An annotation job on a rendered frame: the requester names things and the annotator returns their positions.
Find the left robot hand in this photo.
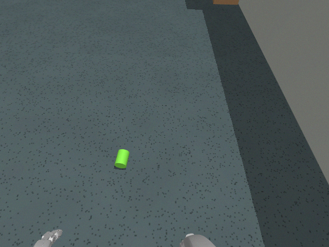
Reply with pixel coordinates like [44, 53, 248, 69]
[33, 230, 62, 247]

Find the can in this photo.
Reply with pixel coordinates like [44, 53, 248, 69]
[115, 149, 130, 168]

